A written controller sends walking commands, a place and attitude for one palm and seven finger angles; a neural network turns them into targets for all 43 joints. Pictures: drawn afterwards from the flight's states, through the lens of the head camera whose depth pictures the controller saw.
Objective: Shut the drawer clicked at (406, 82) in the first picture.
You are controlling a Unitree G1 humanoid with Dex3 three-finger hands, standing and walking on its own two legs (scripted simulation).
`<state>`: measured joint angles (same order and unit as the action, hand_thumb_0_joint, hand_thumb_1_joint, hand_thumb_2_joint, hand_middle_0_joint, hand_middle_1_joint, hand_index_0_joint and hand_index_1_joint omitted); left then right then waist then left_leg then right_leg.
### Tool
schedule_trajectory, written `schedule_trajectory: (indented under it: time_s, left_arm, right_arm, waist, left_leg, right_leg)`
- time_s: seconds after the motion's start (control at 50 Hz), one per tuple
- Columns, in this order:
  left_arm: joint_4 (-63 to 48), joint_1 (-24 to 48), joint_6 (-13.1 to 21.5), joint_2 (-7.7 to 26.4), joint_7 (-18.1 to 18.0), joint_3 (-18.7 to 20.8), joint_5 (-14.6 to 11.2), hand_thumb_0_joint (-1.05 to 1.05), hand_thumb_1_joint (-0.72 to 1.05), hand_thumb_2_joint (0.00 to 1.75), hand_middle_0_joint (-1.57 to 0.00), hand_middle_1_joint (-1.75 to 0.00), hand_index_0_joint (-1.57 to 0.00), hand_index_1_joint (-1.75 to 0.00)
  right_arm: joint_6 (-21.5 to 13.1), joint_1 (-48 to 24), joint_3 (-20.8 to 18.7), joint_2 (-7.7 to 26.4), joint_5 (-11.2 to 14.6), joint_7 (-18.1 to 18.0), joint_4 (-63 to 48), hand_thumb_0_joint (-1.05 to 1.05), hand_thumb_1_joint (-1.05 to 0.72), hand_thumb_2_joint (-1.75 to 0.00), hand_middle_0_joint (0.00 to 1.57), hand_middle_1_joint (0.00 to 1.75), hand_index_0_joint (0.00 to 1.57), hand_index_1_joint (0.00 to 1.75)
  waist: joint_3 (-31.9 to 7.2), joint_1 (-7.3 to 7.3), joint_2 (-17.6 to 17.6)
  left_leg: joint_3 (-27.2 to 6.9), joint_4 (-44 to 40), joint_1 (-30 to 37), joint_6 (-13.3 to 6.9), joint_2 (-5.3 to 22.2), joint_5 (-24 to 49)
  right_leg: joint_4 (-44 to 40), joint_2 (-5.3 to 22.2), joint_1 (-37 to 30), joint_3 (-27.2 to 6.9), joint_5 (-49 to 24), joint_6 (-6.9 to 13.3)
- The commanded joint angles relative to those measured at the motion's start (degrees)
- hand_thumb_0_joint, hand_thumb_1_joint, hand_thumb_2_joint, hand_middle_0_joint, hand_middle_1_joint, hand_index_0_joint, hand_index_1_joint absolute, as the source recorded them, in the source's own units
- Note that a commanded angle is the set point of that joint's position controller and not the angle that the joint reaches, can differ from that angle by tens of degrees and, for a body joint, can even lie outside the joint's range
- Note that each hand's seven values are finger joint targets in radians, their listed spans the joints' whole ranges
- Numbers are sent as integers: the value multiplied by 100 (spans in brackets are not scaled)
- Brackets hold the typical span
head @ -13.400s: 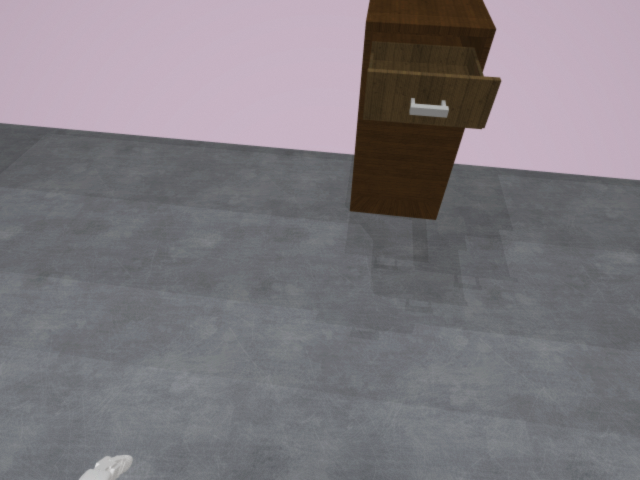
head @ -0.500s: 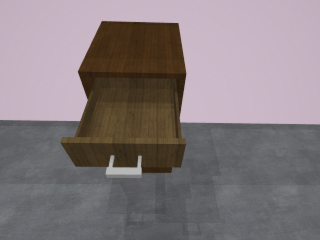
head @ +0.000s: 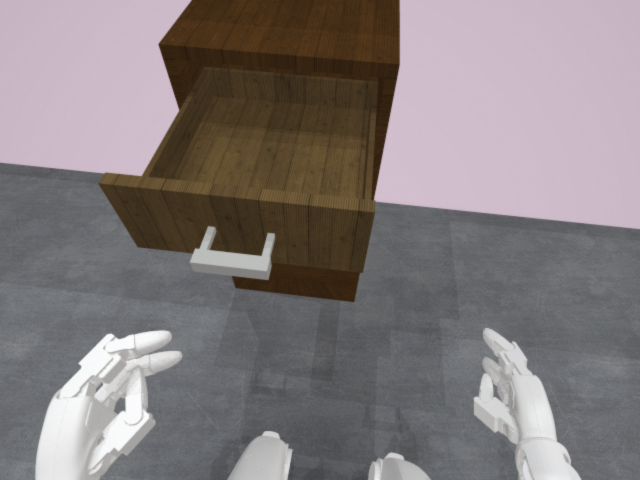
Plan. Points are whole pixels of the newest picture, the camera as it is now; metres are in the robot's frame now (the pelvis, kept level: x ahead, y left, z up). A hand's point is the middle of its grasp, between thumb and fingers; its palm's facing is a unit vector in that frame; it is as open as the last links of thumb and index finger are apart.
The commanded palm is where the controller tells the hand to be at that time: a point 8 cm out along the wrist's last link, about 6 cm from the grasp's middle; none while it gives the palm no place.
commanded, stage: raise the hand and make a fist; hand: left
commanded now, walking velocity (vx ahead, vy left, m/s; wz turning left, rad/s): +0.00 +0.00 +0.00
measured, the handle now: (235, 250) +0.38 +0.17 +0.04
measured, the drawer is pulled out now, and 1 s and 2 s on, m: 0.29 0.29 0.29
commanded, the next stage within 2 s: bring the fist close to the handle in 1.34 s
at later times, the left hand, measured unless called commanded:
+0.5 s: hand (180, 382) +0.19 +0.16 +0.10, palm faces -0.04 -1.00 +0.02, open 3.2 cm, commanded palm +0.16 +0.22 +0.11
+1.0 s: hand (167, 363) +0.20 +0.16 +0.14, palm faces +0.00 -1.00 -0.02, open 3.3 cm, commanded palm +0.16 +0.21 +0.14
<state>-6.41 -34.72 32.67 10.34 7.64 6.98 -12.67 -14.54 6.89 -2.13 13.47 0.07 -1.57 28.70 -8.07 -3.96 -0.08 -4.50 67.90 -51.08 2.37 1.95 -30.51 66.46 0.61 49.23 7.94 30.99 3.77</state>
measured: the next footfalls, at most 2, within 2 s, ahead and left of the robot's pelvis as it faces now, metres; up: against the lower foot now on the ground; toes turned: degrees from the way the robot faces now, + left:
none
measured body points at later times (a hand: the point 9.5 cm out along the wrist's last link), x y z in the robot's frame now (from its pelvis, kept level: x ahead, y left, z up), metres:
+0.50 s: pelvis +0.02 +0.03 +0.03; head +0.07 +0.02 +0.47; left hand +0.19 +0.22 +0.10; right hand +0.18 -0.24 -0.05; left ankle +0.03 +0.15 -0.64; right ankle +0.02 -0.08 -0.64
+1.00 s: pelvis +0.03 +0.05 +0.03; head +0.04 +0.05 +0.48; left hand +0.19 +0.22 +0.15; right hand +0.21 -0.15 -0.02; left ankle +0.03 +0.15 -0.64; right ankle +0.02 -0.08 -0.64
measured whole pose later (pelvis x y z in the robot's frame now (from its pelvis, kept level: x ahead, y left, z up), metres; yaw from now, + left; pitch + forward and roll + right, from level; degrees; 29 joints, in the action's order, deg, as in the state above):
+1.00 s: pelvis +0.03 +0.05 +0.03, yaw -2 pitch +9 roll -2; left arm -30.4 -42.9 12.5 8.2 -1.2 -7.9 -4.7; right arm -7.6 16.7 3.2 11.5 1.0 -0.1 21.3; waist -7.9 -0.9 3.0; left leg -1.0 59.0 -37.9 -1.6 -0.3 -29.7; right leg 55.8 1.8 36.4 3.3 27.9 -1.2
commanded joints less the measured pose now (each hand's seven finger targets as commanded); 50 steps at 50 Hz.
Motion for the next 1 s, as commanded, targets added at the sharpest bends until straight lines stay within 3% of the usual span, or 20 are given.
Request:
schedule_trajectory:
  time_s: [0.0, 0.06, 0.08, 0.12, 0.16, 0.18, 0.22, 0.26, 0.3, 0.36, 0.4, 0.44, 0.48, 0.5, 0.58, 0.64, 0.72, 0.78, 0.88, 0.98]
  left_arm:
    - [-1296, 1527, 363, 531, 829, -416, -176, 0, 90, 90, -78, -93, -78, -93]
    - [-363, 902, -928, 834, 1179, 11, -261, 0, 90, 90, -84, -99, -84, -99]
    - [20, 564, -1408, 1033, 1160, 388, -285, 0, 90, 90, -86, -101, -86, -101]
    - [-537, 350, -2003, 1080, 930, 768, -479, 0, 90, 90, -90, -106, -90, -106]
    - [-1099, 166, -2103, 833, 436, 1000, -632, 0, 90, 90, -94, -110, -94, -110]
    - [-1152, 37, -1966, 939, 156, 1306, -649, 0, 90, 90, -96, -112, -96, -112]
    - [-1634, -114, -1461, 733, -210, 1189, -527, 0, 90, 90, -100, -117, -100, -117]
    - [-1695, -369, -930, 604, -294, 914, -282, 0, 90, 90, -104, -121, -104, -121]
    - [-1683, -292, -480, 407, -152, 377, -61, 0, 90, 90, -108, -125, -108, -125]
    - [-1618, -359, -180, 38, 326, -381, -111, 0, 90, 90, -114, -132, -114, -132]
    - [-1821, -288, -214, -96, 538, -744, -159, 0, 90, 90, -118, -136, -118, -136]
    - [-2200, -314, -320, 138, 490, -671, -99, 0, 90, 90, -122, -140, -122, -140]
    - [-2496, -273, -445, 441, 128, -420, 122, 0, 90, 90, -126, -145, -126, -145]
    - [-2642, -432, -516, 211, -43, -589, 202, 0, 90, 90, -128, -147, -128, -147]
    - [-2795, -811, -867, 10, -662, -630, 431, 0, 90, 90, -136, -156, -136, -156]
    - [-2936, -858, -1189, -312, -742, -1140, 535, 0, 90, 90, -140, -160, -140, -160]
    - [-3144, -1003, -1543, -328, -597, -1523, 694, 0, 90, 90, -140, -160, -140, -160]
    - [-3447, -773, -1665, -79, -618, -1448, 799, 0, 90, 90, -140, -160, -140, -160]
    - [-3805, -819, -1612, -50, -854, -1263, 771, 0, 90, 90, -140, -160, -140, -160]
    - [-3683, -837, -1595, -278, -918, -1479, 736, 0, 90, 90, -140, -160, -140, -160]
  right_arm:
    - [-375, 313, -58, 647, 160, -200, -515, 0, -90, -90, 20, 30, 20, 30]
    - [-205, 163, -31, 669, 302, -312, -703, 0, -90, -90, 20, 30, 20, 30]
    - [-90, 18, -42, 648, 334, -326, -754, 0, -90, -90, 20, 30, 20, 30]
    - [94, -87, -20, 529, 341, -351, -980, 0, -90, -90, 20, 30, 20, 30]
    - [171, -130, -32, 372, 299, -343, -973, 0, -90, -90, 20, 30, 20, 30]
    - [213, -157, -50, 321, 265, -329, -872, 0, -90, -90, 20, 30, 20, 30]
    - [158, 113, -112, 231, 208, -228, -781, 0, -90, -90, 20, 30, 20, 30]
    - [95, 246, -188, 228, 151, -142, -644, 0, -90, -90, 20, 30, 20, 30]
    - [3, 248, -190, 310, 110, -83, -608, 0, -90, -90, 20, 30, 20, 30]
    - [-244, 317, -173, 487, 157, -61, -642, 0, -90, -90, 20, 30, 20, 30]
    - [-338, 403, -175, 598, 196, -101, -735, 0, -90, -90, 20, 30, 20, 30]
    - [-387, 455, -193, 645, 187, -142, -824, 0, -90, -90, 20, 30, 20, 30]
    - [-296, 401, -183, 629, 142, -159, -863, 0, -90, -90, 20, 30, 20, 30]
    - [-227, 410, -149, 549, 115, -135, -989, 0, -90, -90, 20, 30, 20, 30]
    - [86, 342, -98, 439, 125, -24, -1271, 0, -90, -90, 20, 30, 20, 30]
    - [243, 355, -2, 455, 133, 64, -1463, 0, -90, -90, 20, 30, 20, 30]
    - [361, 374, 61, 501, 145, 98, -1601, 0, -90, -90, 20, 30, 20, 30]
    - [390, 352, 122, 524, 130, 70, -1674, 0, -90, -90, 20, 30, 20, 30]
    - [406, 422, 171, 433, 126, 73, -1785, 0, -90, -90, 20, 30, 20, 30]
    - [325, 476, 162, 478, 139, 92, -1745, 0, -90, -90, 20, 30, 20, 30]
  waist:
    - [-629, 992, -21]
    - [-595, 634, -481]
    - [-619, 413, -585]
    - [-1012, 148, -713]
    - [-1113, 27, -805]
    - [-1135, -56, -971]
    - [-1178, -36, -610]
    - [-1101, 73, -541]
    - [-766, 310, -308]
    - [-527, 576, -32]
    - [-582, 660, -185]
    - [-914, 563, -11]
    - [-972, 452, 143]
    - [-1006, 385, 215]
    - [-812, 221, 317]
    - [-521, 335, 310]
    - [-272, 417, 71]
    - [-153, 414, 188]
    - [-301, 319, 271]
    - [-257, 412, 167]
  left_leg:
    - [370, -454, 193, -455, -160, 546]
    - [383, -724, -53, -448, -245, 462]
    - [386, -841, -36, -434, -285, 504]
    - [400, -1058, 151, -400, -363, 738]
    - [363, -1256, 390, -345, -338, 1082]
    - [326, -1298, 436, -310, -306, 1220]
    - [341, -1441, 652, -276, -269, 1680]
    - [395, -1482, 731, -290, -274, 1890]
    - [408, -1419, 724, -336, -292, 1788]
    - [385, -1374, 968, -393, -281, 1567]
    - [354, -1415, 1146, -454, -275, 1481]
    - [305, -1519, 1370, -468, -259, 1555]
    - [270, -1634, 1524, -458, -233, 1602]
    - [266, -1731, 1602, -449, -236, 1641]
    - [218, -1931, 1727, -371, -158, 1976]
    - [160, -2004, 1766, -330, -103, 2034]
    - [88, -2109, 1727, -336, -52, 1757]
    - [-21, -2219, 1715, -318, -44, 1424]
    - [-32, -2261, 1806, -286, -61, 1346]
    - [-15, -2201, 1756, -301, -70, 1337]
  right_leg:
    - [-2032, 56, -723, -1519, 178, -338]
    - [-2420, 251, -1408, -1797, 366, -498]
    - [-2521, 311, -1700, -1856, 344, -520]
    - [-2556, 473, -2351, -1905, -202, -643]
    - [-2434, 468, -2657, -1697, -1118, -677]
    - [-2324, 420, -2793, -1577, -1506, -655]
    - [-1987, 338, -2894, -1360, -2772, -595]
    - [-1771, 251, -2663, -1167, -3268, -577]
    - [-1791, 219, -2195, -1142, -2894, -578]
    - [-1952, 188, -1651, -1028, -2105, -525]
    - [-2014, 111, -1493, -899, -1638, -450]
    - [-1911, 52, -1548, -743, -1474, -357]
    - [-1742, -19, -1475, -530, -1420, -299]
    - [-1645, -44, -1454, -404, -1428, -278]
    - [-1503, -113, -1474, -190, -1553, -234]
    - [-1543, -116, -1386, -139, -1546, -248]
    - [-1659, -118, -1408, -133, -1360, -263]
    - [-1683, -122, -1354, -131, -1038, -242]
    - [-1668, -158, -1418, -118, -937, -217]
    - [-1721, -156, -1394, -129, -970, -242]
